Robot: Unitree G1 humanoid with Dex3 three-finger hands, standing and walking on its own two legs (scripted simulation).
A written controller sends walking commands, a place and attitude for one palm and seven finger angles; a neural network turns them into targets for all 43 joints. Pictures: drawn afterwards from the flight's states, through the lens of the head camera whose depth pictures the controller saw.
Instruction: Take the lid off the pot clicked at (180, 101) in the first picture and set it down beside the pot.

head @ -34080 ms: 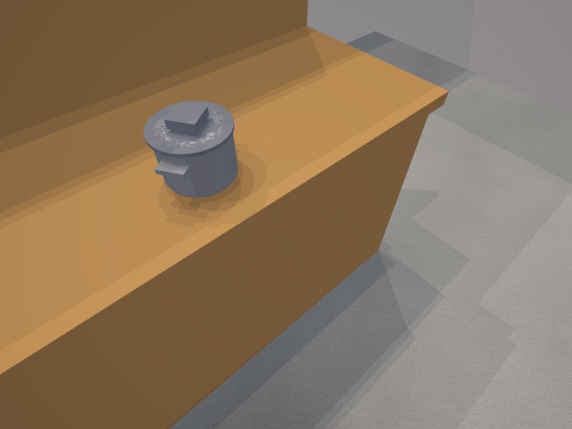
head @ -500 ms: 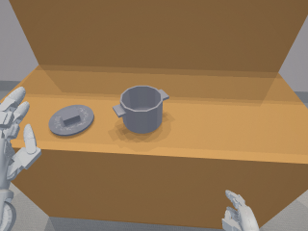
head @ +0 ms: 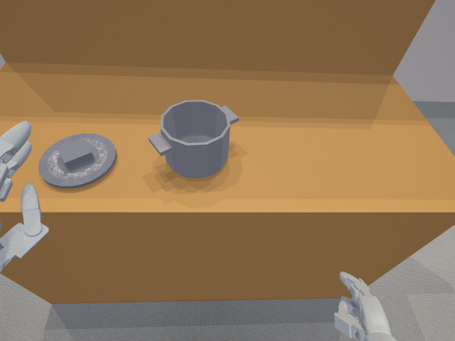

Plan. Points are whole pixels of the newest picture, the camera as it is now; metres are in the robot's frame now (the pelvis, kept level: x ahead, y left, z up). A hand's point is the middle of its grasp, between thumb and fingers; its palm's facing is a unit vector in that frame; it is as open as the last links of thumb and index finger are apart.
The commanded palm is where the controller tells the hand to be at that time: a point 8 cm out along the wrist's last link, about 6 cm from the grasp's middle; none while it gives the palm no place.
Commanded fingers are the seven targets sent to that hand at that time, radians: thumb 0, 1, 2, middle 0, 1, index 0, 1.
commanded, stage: step back with the hand held close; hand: left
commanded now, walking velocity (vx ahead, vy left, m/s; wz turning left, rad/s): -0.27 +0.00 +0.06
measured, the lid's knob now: (75, 152) +0.46 +0.36 +0.03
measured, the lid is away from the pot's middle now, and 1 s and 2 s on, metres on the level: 0.26 0.26 0.26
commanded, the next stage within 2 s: stop stepping back and stand still in 1.22 s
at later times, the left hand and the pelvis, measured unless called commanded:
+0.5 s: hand out of the picture +0.15 +0.25 +0.20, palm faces +0.37 -0.81 -0.46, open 7.4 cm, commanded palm +0.08 +0.30 +0.22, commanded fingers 0.00 0.90 0.90 -0.20 -0.30 -0.20 -0.30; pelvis -0.05 +0.01 -0.01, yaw +1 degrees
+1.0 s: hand out of the picture +0.07 +0.25 +0.21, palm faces +0.38 -0.84 -0.38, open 7.4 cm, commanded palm +0.01 +0.31 +0.22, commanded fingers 0.00 0.90 0.90 -0.20 -0.30 -0.20 -0.30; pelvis -0.11 +0.03 -0.02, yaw +1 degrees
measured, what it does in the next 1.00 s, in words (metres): walks backwards: right foot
